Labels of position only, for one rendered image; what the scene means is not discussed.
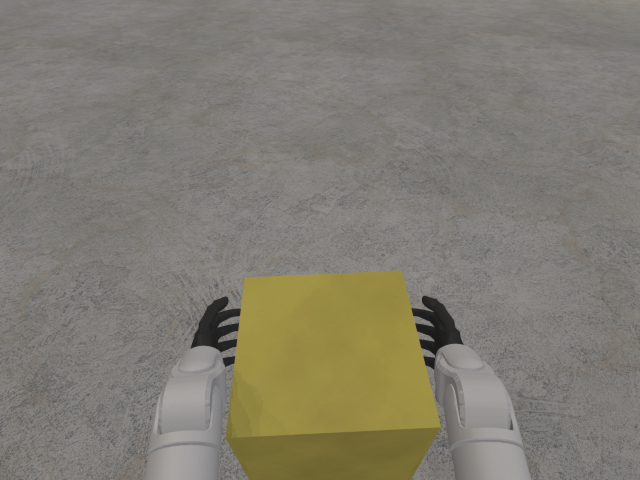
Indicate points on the robot left hand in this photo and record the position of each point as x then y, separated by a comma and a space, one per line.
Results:
208, 334

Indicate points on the carton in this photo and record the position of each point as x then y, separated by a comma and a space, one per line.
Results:
329, 379

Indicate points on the robot right hand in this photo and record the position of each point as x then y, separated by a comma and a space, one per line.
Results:
443, 332

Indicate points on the robot left forearm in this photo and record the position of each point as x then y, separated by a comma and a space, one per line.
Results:
186, 432

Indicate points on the robot right forearm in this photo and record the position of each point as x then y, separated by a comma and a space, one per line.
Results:
482, 428

